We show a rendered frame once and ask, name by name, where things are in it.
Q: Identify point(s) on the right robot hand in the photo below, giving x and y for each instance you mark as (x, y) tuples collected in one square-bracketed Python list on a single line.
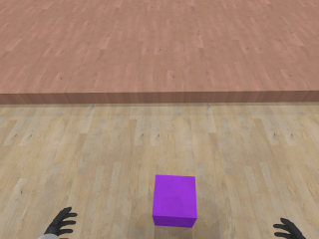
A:
[(290, 227)]

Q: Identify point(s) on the carton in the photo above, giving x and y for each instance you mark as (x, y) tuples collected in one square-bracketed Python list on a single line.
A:
[(174, 201)]

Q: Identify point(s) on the left robot hand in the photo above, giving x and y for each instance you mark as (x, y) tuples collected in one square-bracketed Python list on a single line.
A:
[(54, 227)]

